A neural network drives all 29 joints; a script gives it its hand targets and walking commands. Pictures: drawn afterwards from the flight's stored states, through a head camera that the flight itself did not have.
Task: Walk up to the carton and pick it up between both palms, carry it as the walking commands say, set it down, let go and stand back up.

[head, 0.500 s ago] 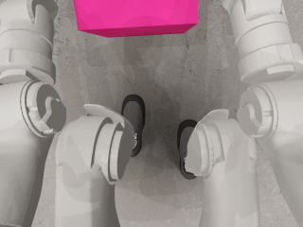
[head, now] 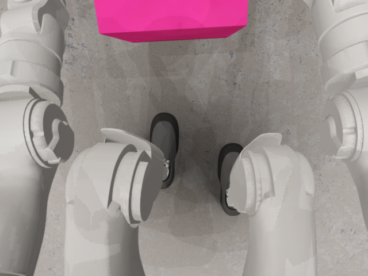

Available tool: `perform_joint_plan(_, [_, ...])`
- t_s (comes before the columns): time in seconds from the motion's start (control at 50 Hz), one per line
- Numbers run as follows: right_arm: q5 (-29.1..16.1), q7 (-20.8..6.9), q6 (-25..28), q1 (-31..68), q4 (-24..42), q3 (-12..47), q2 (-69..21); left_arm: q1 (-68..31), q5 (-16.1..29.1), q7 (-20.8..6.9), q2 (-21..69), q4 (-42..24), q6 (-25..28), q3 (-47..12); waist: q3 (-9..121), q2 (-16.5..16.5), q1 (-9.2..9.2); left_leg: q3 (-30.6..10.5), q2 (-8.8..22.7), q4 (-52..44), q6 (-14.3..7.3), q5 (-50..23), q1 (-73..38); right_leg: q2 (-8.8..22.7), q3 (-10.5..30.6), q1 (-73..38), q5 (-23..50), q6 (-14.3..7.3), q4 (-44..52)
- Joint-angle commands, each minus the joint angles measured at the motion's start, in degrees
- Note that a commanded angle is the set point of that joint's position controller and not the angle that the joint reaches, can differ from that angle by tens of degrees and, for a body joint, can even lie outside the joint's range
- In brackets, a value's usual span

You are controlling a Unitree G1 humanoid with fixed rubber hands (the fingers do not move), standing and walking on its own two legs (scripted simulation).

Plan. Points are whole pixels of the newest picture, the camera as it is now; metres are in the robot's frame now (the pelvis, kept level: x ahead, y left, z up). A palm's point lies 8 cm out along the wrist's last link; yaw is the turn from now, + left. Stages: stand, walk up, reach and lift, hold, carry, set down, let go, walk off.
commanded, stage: set down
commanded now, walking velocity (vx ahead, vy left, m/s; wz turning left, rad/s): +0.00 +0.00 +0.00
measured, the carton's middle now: out of the picture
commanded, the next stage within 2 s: let go in 1.50 s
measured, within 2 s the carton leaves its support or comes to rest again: neither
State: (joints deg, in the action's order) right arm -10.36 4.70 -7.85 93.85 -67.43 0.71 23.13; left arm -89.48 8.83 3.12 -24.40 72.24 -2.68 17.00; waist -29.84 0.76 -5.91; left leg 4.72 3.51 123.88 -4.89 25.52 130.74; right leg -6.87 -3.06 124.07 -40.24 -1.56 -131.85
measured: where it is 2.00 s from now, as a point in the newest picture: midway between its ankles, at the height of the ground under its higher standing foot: (198, 177)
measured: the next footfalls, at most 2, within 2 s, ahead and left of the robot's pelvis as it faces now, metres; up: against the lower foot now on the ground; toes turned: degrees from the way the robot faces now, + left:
none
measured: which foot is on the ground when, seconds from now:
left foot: down 0.00-1.00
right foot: down 0.00-1.00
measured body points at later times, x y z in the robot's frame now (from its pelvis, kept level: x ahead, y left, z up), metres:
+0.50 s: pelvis +0.00 +0.00 +0.06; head +0.36 +0.03 +0.32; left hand +0.55 +0.29 -0.07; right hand +0.62 -0.10 -0.06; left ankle +0.15 +0.10 -0.32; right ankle +0.08 -0.09 -0.32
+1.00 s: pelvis +0.02 +0.00 +0.18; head +0.36 +0.03 +0.48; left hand +0.55 +0.30 +0.08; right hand +0.62 -0.11 +0.08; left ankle +0.15 +0.10 -0.32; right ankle +0.08 -0.09 -0.32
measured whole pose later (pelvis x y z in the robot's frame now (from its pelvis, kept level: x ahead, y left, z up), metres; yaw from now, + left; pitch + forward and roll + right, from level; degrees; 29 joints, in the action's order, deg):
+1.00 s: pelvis +0.02 +0.00 +0.18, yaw +1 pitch +45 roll -2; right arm -3.2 3.2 -15.8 79.9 -54.8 -9.6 20.9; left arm -74.3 4.9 0.4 -21.5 52.5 -13.9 20.0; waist -3.9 1.3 -6.2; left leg 1.5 -0.8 88.3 -2.6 20.9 111.9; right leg -5.8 -1.2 105.8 -32.6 -1.3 -93.8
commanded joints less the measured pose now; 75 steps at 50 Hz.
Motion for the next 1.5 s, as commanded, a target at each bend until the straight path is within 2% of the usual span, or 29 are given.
perform_joint_plan(0.0, [0.07, -0.16, 0.97, 16.74, 5.5, -0.71, 5.44, -14.56, 0.82, -0.19, -9.0, -5.65, 0.68, -0.26, 62.26, 3.94, -4.2, -10.51, -1.13, -3.35, 3.09, -18.61, -47.54, 4.87, 5.67, -8.27, 12.23, 2.02, 13.73])
perform_joint_plan(0.14, [-0.09, 1.15, -0.2, 18.51, 11.52, -0.03, 6.31, -15.78, 3.21, 0.77, -11.28, -11.06, -1.03, -1.83, 78.89, 4.01, -4.1, -9.13, -2.35, -4.75, 3.02, -22.91, -58.47, 4.07, 3.97, -16.67, 14.36, 1.9, 15.46])
perform_joint_plan(0.26, [0.02, 2.15, -2.63, 17.86, 15.67, -1.65, 6.69, -15.16, 2.64, 1.55, -12.11, -14.96, -3.43, -1.93, 88.84, 2.51, -4.17, -6.77, -3.94, -7.23, 2.67, -24.14, -63.15, 2.49, 3.25, -20.44, 15.11, 1.76, 18.8])
perform_joint_plan(0.4, [3.19, 1.07, -4.11, 11.73, 9.82, -5.36, 5.65, -10.87, 0.45, 0.25, -8.38, -13.42, -5.1, -1.18, 80.19, 0.4, -2.34, -5.96, -4.2, -13.43, 3.6, -18.97, -57.11, 1.8, 3.42, -16.0, 12.07, 1.45, 24.67])
perform_joint_plan(0.46, [4.37, 0.43, -4.12, 11.22, 9.81, -6.47, 5.45, -10.1, 0.11, -0.26, -7.58, -14.49, -5.44, -0.88, 79.73, 0.51, -2.08, -6.2, -4.26, -16.26, 3.94, -18.57, -57.25, 1.81, 3.35, -16.02, 11.82, 1.39, 27.16])
perform_joint_plan(0.72, [5.24, -0.63, -6.33, 8.68, 17.11, -8.12, 5.68, -5.06, -1.9, -1.1, -8.05, -22.24, -8.94, 1.86, 91.92, 2.73, -3.35, -5.91, -5.16, -27.71, 4.24, -24.31, -68.68, 0.82, 2.24, -25.42, 16.02, 1.92, 38.32])
perform_joint_plan(0.94, [7.37, -1.41, -6.92, 2.58, 19.3, -11.21, 4.32, 0.88, -4.01, -2.75, -5.92, -26.53, -10.2, 3.75, 93.11, 2.38, -2.09, -5.92, -5.35, -38.27, 4.86, -29.65, -76.73, 0.8, 1.88, -30.69, 20.05, 2.69, 49.35])
perform_joint_plan(1.1, [8.65, -2.38, -6.3, -0.5, 19.68, -12.87, 3.06, 3.62, -5.84, -3.35, -4.64, -27.22, -9.85, 5.05, 91.52, 1.81, -2.14, -5.66, -5.15, -47.51, 5.08, -30.68, -82.82, 1.16, 2.6, -37.27, 21.99, 3.18, 58.71])
perform_joint_plan(1.34, [10.37, -3.62, -4.15, -5.17, 20.71, -14.47, 1.84, 7.98, -7.71, -4.19, -1.92, -29.24, -8.04, 6.7, 89.25, 1.75, -1.95, -6.58, -4.12, -62.65, 4.81, -36.03, -96.84, 1.87, 4.03, -47.26, 26.27, 3.53, 74.64])
perform_joint_plan(1.4, [12.17, -4.3, -3.49, -6.77, 17.72, -15.39, 0.29, 9.62, -9.75, -4.64, 0.57, -26.31, -7.19, 7.28, 82.25, 1.55, -1.52, -6.73, -3.41, -65.1, 5.09, -34.68, -95.6, 2.26, 3.93, -45.2, 25.28, 3.26, 77.32])
perform_joint_plan(1.48, [14.42, -4.73, -2.84, -8.17, 16.23, -17.07, -1.31, 10.55, -12.75, -4.94, 2.26, -24.96, -6.42, 9.11, 79.58, 1.77, -1.16, -6.46, -3.3, -66.99, 5.55, -34.18, -95.17, 2.42, 3.5, -45.58, 25.43, 3.18, 79.2])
